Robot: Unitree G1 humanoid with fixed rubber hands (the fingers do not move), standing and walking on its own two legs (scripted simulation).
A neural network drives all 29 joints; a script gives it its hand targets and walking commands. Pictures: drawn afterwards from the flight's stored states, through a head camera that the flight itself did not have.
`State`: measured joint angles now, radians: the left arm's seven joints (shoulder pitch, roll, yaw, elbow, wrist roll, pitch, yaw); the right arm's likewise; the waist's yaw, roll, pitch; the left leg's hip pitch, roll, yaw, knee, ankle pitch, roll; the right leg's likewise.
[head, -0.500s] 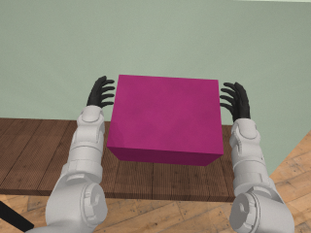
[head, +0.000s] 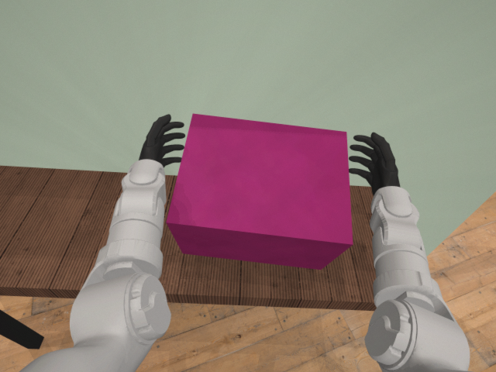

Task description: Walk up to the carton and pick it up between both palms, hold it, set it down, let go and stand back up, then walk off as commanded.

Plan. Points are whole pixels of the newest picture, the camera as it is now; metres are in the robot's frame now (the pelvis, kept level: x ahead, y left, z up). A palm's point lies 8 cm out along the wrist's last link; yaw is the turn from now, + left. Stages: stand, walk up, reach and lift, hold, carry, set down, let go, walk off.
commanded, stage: set down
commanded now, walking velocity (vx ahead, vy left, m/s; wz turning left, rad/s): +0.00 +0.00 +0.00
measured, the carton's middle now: (260, 195) +0.44 -0.04 +0.02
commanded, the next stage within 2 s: none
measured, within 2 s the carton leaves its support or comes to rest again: rests again in 1.14 s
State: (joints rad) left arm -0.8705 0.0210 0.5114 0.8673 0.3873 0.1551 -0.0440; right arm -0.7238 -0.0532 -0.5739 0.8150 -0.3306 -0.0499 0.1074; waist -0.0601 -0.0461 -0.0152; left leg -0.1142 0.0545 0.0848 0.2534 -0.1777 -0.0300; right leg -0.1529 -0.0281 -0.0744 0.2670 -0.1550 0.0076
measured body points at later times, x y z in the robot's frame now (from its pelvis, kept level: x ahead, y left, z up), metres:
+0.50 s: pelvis +0.00 -0.01 +0.00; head +0.08 +0.00 +0.44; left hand +0.46 +0.14 +0.05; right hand +0.41 -0.24 +0.07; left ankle -0.03 +0.13 -0.75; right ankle -0.01 -0.12 -0.75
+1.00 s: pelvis -0.01 +0.00 +0.00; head +0.06 +0.00 +0.44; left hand +0.45 +0.14 +0.06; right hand +0.40 -0.23 +0.07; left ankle -0.03 +0.13 -0.75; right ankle -0.01 -0.12 -0.75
